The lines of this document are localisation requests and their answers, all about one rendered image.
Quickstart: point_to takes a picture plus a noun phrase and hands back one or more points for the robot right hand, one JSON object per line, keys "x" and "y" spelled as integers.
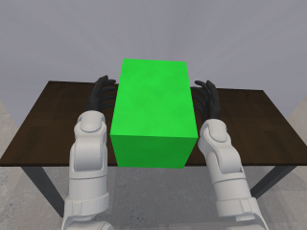
{"x": 210, "y": 102}

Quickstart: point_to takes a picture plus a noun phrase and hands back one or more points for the robot left hand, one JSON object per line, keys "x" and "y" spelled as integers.
{"x": 95, "y": 98}

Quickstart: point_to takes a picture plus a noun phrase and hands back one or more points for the table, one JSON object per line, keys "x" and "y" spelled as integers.
{"x": 257, "y": 130}

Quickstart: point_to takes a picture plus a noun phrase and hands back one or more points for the right robot forearm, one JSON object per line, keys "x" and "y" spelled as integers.
{"x": 233, "y": 198}

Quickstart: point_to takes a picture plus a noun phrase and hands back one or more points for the left robot forearm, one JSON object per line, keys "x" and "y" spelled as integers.
{"x": 87, "y": 196}

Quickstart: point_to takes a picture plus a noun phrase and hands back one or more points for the carton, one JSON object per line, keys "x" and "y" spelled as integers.
{"x": 153, "y": 123}

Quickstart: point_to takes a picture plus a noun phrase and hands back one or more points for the robot left upper arm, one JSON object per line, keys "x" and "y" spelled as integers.
{"x": 89, "y": 225}

